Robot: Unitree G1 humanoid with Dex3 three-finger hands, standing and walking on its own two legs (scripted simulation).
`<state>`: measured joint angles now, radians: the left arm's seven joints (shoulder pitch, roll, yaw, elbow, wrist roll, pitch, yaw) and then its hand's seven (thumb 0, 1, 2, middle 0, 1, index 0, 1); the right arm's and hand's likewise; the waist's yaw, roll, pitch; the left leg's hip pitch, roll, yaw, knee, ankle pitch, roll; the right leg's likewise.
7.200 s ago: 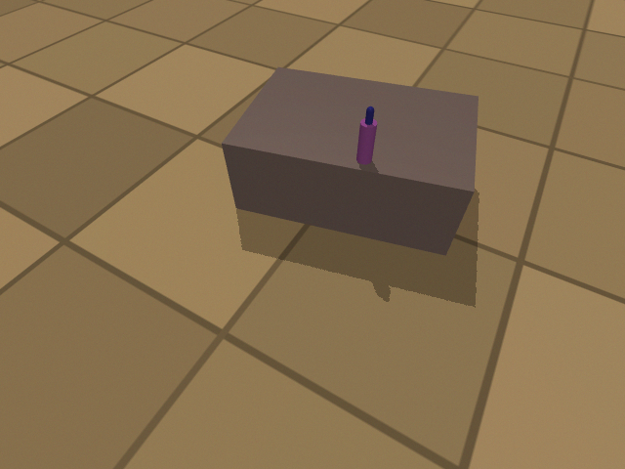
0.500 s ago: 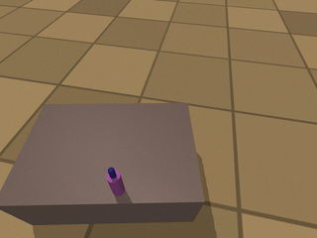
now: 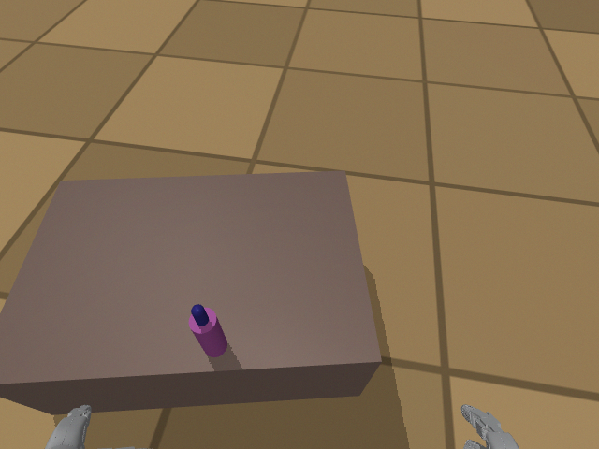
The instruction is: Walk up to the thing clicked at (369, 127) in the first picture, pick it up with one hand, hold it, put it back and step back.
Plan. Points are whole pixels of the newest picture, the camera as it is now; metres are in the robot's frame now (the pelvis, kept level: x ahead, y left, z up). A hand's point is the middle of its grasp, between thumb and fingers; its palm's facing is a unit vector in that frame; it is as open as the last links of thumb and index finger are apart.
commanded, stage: go down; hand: left
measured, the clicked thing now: (207, 328) +0.39 +0.20 -0.30
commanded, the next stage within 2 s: none
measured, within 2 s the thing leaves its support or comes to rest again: neither
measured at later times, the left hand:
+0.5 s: hand out of the picture +0.15 +0.28 -0.13, palm faces +0.06 -0.95 -0.31, open 17.5 cm
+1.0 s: hand out of the picture +0.14 +0.29 -0.12, palm faces +0.08 -0.95 -0.32, open 17.6 cm
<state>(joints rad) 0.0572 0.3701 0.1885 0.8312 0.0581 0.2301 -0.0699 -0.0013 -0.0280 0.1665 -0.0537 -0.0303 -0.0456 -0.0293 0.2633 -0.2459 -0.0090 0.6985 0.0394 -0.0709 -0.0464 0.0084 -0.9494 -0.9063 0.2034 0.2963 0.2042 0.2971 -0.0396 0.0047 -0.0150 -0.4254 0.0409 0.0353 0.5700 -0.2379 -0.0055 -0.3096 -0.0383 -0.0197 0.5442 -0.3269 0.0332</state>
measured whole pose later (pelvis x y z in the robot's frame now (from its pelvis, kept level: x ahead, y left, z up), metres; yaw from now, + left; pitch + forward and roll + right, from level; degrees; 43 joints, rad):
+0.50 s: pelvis +0.01 +0.00 -0.03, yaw +1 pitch +10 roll -2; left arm 0.23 0.41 0.24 0.46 0.03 0.38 -0.18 -0.01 -0.56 0.04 -0.09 -0.03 -0.06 -0.05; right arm 0.24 -0.25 0.01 0.62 0.02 -0.15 -0.13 0.01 -0.90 -0.89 0.20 0.30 0.20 0.30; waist -0.03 0.02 -0.10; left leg -0.64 0.06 0.00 0.84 -0.37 -0.01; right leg -0.50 -0.03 -0.05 0.80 -0.46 0.03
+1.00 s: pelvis +0.00 +0.00 -0.05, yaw +1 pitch +12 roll -3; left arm 0.35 0.42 0.25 0.20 -0.01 0.49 -0.18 -0.01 -0.57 0.03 -0.09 -0.03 -0.06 -0.05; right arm 0.27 -0.24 0.02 0.57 0.03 -0.21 -0.19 0.01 -0.91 -0.90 0.20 0.30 0.21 0.30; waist -0.03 0.03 -0.15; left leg -0.78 0.06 -0.03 1.00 -0.43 -0.01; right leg -0.62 -0.02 -0.06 0.94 -0.52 0.03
